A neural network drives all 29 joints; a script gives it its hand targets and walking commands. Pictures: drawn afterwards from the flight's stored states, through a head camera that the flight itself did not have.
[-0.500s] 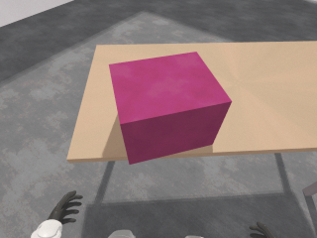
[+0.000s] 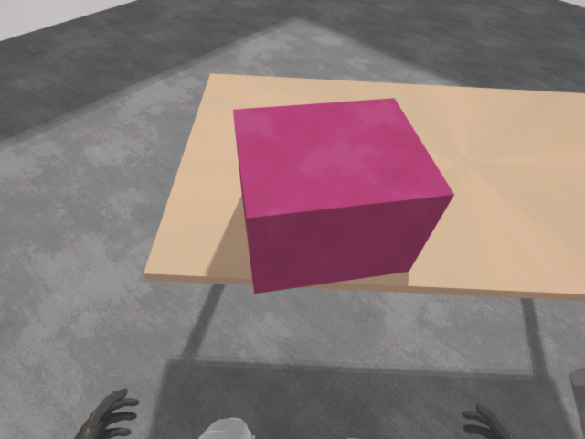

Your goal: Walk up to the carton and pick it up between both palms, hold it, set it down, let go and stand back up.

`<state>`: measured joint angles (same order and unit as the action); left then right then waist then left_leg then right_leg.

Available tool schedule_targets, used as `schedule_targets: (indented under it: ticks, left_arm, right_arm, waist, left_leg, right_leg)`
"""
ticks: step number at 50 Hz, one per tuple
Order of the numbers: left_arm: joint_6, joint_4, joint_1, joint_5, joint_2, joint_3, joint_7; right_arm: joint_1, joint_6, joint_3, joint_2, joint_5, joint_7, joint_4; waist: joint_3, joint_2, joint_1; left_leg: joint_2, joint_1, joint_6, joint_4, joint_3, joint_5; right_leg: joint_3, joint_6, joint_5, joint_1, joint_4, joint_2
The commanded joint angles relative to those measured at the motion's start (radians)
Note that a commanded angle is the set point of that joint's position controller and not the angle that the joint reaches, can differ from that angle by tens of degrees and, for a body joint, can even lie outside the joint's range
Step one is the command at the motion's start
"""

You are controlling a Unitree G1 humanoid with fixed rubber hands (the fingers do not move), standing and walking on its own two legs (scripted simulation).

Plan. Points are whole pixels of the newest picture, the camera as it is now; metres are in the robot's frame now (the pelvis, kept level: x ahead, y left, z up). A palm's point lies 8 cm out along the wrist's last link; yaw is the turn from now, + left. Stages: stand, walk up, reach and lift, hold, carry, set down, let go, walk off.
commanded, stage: walk up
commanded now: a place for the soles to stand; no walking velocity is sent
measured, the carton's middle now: (325, 194) +0.47 -0.03 +0.03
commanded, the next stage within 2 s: none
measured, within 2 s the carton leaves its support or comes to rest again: neither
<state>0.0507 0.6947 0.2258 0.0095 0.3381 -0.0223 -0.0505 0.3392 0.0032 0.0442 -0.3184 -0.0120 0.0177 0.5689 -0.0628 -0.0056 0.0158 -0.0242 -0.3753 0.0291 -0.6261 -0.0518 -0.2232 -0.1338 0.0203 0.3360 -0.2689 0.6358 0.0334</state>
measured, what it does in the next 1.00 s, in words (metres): shifts its weight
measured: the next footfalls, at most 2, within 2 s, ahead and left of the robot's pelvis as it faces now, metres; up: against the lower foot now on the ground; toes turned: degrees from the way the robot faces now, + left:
none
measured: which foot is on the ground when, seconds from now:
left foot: down 0.00-1.00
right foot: down 0.00-1.00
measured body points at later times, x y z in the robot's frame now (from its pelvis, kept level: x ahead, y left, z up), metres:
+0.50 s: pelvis +0.05 +0.00 +0.00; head +0.07 +0.01 +0.45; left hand +0.15 +0.28 -0.11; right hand +0.18 -0.26 -0.09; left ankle +0.07 +0.14 -0.72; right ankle +0.00 -0.10 -0.72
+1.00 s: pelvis +0.06 -0.03 -0.01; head +0.08 -0.02 +0.44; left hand +0.13 +0.26 -0.11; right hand +0.24 -0.27 -0.09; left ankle +0.08 +0.11 -0.73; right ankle +0.00 -0.11 -0.72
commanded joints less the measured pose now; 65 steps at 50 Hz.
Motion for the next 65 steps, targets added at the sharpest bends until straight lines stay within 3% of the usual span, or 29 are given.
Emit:
schedule_targets:
  ticks: [1,5,6,8,10,13,20,23,30,33,35,37,38,40,41,42,43,44,45,47,49,50,52,53,54,57,58,60,65]
  left_arm:
    - [-0.008,-0.086,-0.050,-0.003,0.147,-0.034,0.003]
    - [0.004,-0.097,-0.018,0.007,0.128,-0.033,0.000]
    - [-0.004,-0.087,0.045,0.016,0.079,-0.017,-0.002]
    - [-0.018,-0.088,0.054,0.017,0.092,-0.027,0.000]
    - [-0.036,-0.083,0.067,0.012,0.125,-0.033,0.006]
    - [-0.044,-0.076,0.005,0.007,0.151,-0.032,0.018]
    - [-0.030,-0.095,0.047,0.014,0.122,-0.018,0.018]
    - [-0.021,-0.110,0.064,0.016,0.100,-0.015,0.018]
    - [-0.026,-0.121,0.062,0.011,0.142,-0.037,0.020]
    - [-0.015,-0.141,0.055,0.009,0.142,-0.038,0.017]
    - [-0.004,-0.159,0.023,0.013,0.135,-0.035,0.015]
    - [0.005,-0.180,0.000,0.015,0.118,-0.026,0.015]
    - [0.011,-0.184,0.005,0.014,0.098,-0.019,0.016]
    - [0.002,-0.172,0.044,0.012,0.077,-0.018,0.022]
    - [-0.011,-0.162,0.075,0.011,0.085,-0.020,0.023]
    - [-0.029,-0.146,0.113,0.010,0.117,-0.033,0.024]
    - [-0.041,-0.135,0.121,0.009,0.175,-0.049,0.025]
    - [-0.040,-0.137,0.092,-0.006,0.201,-0.053,0.029]
    - [-0.038,-0.142,0.084,-0.002,0.179,-0.052,0.030]
    - [-0.027,-0.153,0.076,0.004,0.139,-0.032,0.031]
    - [-0.021,-0.155,0.038,-0.003,0.143,-0.027,0.029]
    - [-0.024,-0.161,0.047,-0.002,0.121,-0.024,0.024]
    - [-0.018,-0.158,0.107,0.002,0.092,-0.013,0.027]
    - [-0.013,-0.150,0.124,0.005,0.079,-0.015,0.030]
    - [-0.017,-0.141,0.145,0.006,0.083,-0.023,0.031]
    - [-0.047,-0.133,0.159,-0.001,0.152,-0.051,0.026]
    - [-0.049,-0.138,0.137,-0.010,0.159,-0.051,0.030]
    - [-0.048,-0.147,0.115,-0.010,0.141,-0.044,0.032]
    - [-0.047,-0.144,0.187,-0.008,0.123,-0.044,0.030]
  right_arm:
    - [0.023,0.017,0.044,-0.139,0.000,0.008,-0.078]
    - [0.041,0.020,0.057,-0.192,-0.006,0.012,-0.073]
    - [0.064,0.018,0.054,-0.179,-0.010,0.006,-0.059]
    - [0.034,0.008,0.054,-0.164,-0.014,0.001,-0.064]
    - [-0.002,0.010,0.041,-0.123,-0.012,-0.007,-0.084]
    - [0.051,0.021,0.031,-0.070,-0.005,-0.011,-0.076]
    - [0.072,0.031,0.051,-0.142,-0.009,0.003,-0.074]
    - [0.060,0.022,0.052,-0.159,-0.008,0.011,-0.068]
    - [0.003,0.013,0.035,-0.090,-0.006,0.009,-0.084]
    - [0.005,0.009,0.042,-0.099,-0.005,0.010,-0.083]
    - [0.019,0.009,0.052,-0.128,-0.001,0.011,-0.079]
    - [0.051,0.009,0.067,-0.169,-0.002,0.012,-0.069]
    - [0.038,0.009,0.074,-0.193,-0.002,0.015,-0.065]
    - [-0.037,0.003,0.070,-0.187,-0.008,0.021,-0.073]
    - [-0.075,-0.001,0.061,-0.173,-0.009,0.020,-0.078]
    - [-0.113,-0.003,0.045,-0.133,-0.011,0.016,-0.095]
    - [-0.124,-0.001,0.027,-0.075,-0.010,0.013,-0.108]
    - [-0.123,-0.001,0.013,-0.049,-0.008,0.021,-0.099]
    - [-0.119,0.000,0.013,-0.043,-0.009,0.023,-0.087]
    - [-0.118,0.006,0.019,-0.033,-0.005,0.018,-0.075]
    - [-0.085,0.024,0.029,-0.052,-0.011,0.008,-0.066]
    - [-0.049,0.028,0.042,-0.097,-0.018,0.008,-0.057]
    - [-0.012,0.018,0.065,-0.176,-0.021,0.013,-0.030]
    - [-0.048,0.010,0.064,-0.173,-0.015,0.011,-0.027]
    - [-0.090,0.004,0.054,-0.147,-0.014,0.009,-0.034]
    - [-0.181,-0.005,0.018,-0.049,-0.005,0.000,-0.071]
    - [-0.171,-0.004,0.010,-0.030,-0.001,0.002,-0.055]
    - [-0.159,0.002,0.012,-0.042,-0.001,0.003,-0.037]
    - [-0.153,0.009,0.023,-0.084,-0.018,0.005,-0.012]
  waist:
    - [0.034,-0.024,-0.013]
    - [0.043,0.046,-0.008]
    - [0.101,0.076,0.007]
    - [0.033,0.103,0.015]
    - [-0.019,0.053,0.033]
    - [-0.011,-0.037,-0.016]
    - [0.089,0.010,-0.012]
    - [0.124,0.079,-0.004]
    - [0.111,-0.017,0.012]
    - [0.096,-0.039,0.010]
    - [0.102,0.017,-0.009]
    - [0.118,0.057,-0.037]
    - [0.117,0.114,-0.035]
    - [0.073,0.165,0.004]
    - [0.067,0.149,0.025]
    - [0.066,0.047,0.047]
    - [0.064,-0.095,0.049]
    - [0.038,-0.147,0.041]
    - [0.016,-0.154,0.034]
    - [-0.016,-0.115,0.017]
    - [0.009,-0.080,-0.018]
    - [0.067,-0.007,-0.029]
    - [0.178,0.087,-0.038]
    - [0.154,0.154,-0.023]
    - [0.134,0.140,-0.009]
    - [-0.008,-0.061,0.023]
    - [-0.041,-0.083,0.014]
    - [-0.037,-0.072,-0.002]
    - [0.064,-0.033,0.014]
  left_leg:
    - [-0.032,0.062,-0.070,0.040,-0.047,0.000]
    - [-0.137,-0.026,-0.128,0.177,-0.255,-0.045]
    - [-0.137,-0.009,-0.142,0.230,-0.283,-0.313]
    - [-0.097,-0.100,-0.121,0.247,-0.257,-0.423]
    - [-0.032,-0.125,-0.077,0.150,-0.144,-0.275]
    - [0.037,0.002,-0.049,0.015,0.005,-0.074]
    - [-0.078,0.106,-0.120,0.057,-0.210,0.282]
    - [-0.106,0.071,-0.158,0.089,-0.281,0.274]
    - [0.002,0.042,-0.080,-0.074,-0.066,0.365]
    - [-0.003,0.071,-0.085,-0.098,-0.062,0.378]
    - [-0.025,0.101,-0.107,-0.066,-0.120,0.374]
    - [-0.109,0.105,-0.184,0.036,-0.294,0.343]
    - [-0.160,0.106,-0.236,0.094,-0.404,0.317]
    - [-0.193,0.074,-0.263,0.106,-0.444,0.310]
    - [-0.156,0.035,-0.217,0.075,-0.375,0.300]
    - [-0.079,-0.017,-0.145,-0.036,-0.243,0.325]
    - [0.026,-0.072,-0.062,-0.181,-0.074,0.232]
    - [0.053,-0.086,-0.026,-0.171,0.017,0.018]
    - [0.045,-0.090,-0.024,-0.160,0.040,-0.141]
    - [0.027,-0.029,-0.038,-0.047,0.046,-0.215]
    - [-0.013,0.148,-0.064,0.090,0.005,0.179]
    - [-0.063,0.264,-0.102,0.062,-0.085,0.359]
    - [-0.245,0.266,-0.260,0.112,-0.302,0.312]
    - [-0.260,0.206,-0.289,0.138,-0.307,0.257]
    - [-0.240,0.171,-0.271,0.134,-0.274,0.212]
    - [-0.019,0.017,-0.069,-0.057,0.009,0.128]
    - [0.014,0.013,-0.035,-0.047,0.060,-0.001]
    - [-0.006,0.093,-0.041,0.013,0.055,0.023]
    - [-0.064,0.201,-0.080,0.028,0.019,0.274]
  right_leg:
    - [0.155,0.080,0.055,-0.083,-0.214,0.140]
    - [0.093,0.030,0.007,-0.005,-0.040,0.057]
    - [0.102,0.025,0.155,0.021,-0.070,0.043]
    - [0.135,0.034,0.228,0.033,-0.124,0.049]
    - [0.189,0.060,0.255,0.024,-0.236,0.109]
    - [0.216,0.096,0.244,-0.052,-0.322,0.195]
    - [0.072,0.027,-0.198,0.021,-0.064,0.097]
    - [0.090,0.017,-0.176,0.075,-0.017,0.072]
    - [0.054,0.067,-0.409,0.134,-0.066,0.147]
    - [0.026,0.066,-0.435,0.091,-0.035,0.146]
    - [0.022,0.055,-0.357,0.053,0.017,0.126]
    - [0.033,0.009,-0.206,0.015,0.126,0.070]
    - [0.063,-0.010,-0.103,-0.008,0.169,0.035]
    - [0.098,-0.010,0.111,-0.029,0.067,0.028]
    - [0.111,0.001,0.040,0.023,-0.058,0.042]
    - [0.151,0.030,-0.153,0.109,-0.164,0.084]
    - [0.226,0.079,-0.344,0.170,-0.217,0.190]
    - [0.246,0.130,-0.564,0.167,-0.200,0.258]
    - [0.239,0.162,-0.662,0.159,-0.184,0.286]
    - [0.184,0.130,-0.642,0.111,-0.173,0.245]
    - [0.112,0.055,-0.532,0.009,-0.083,0.158]
    - [0.092,0.018,-0.437,-0.060,-0.020,0.114]
    - [0.104,-0.033,-0.084,-0.025,0.111,0.039]
    - [0.124,-0.028,0.036,0.001,0.073,0.027]
    - [0.132,-0.020,0.049,0.020,-0.001,0.031]
    - [0.266,0.036,-0.265,0.065,-0.266,0.152]
    - [0.281,0.057,-0.376,0.040,-0.283,0.201]
    - [0.237,0.064,-0.406,-0.008,-0.256,0.177]
    - [0.175,-0.026,-0.427,0.038,-0.178,0.090]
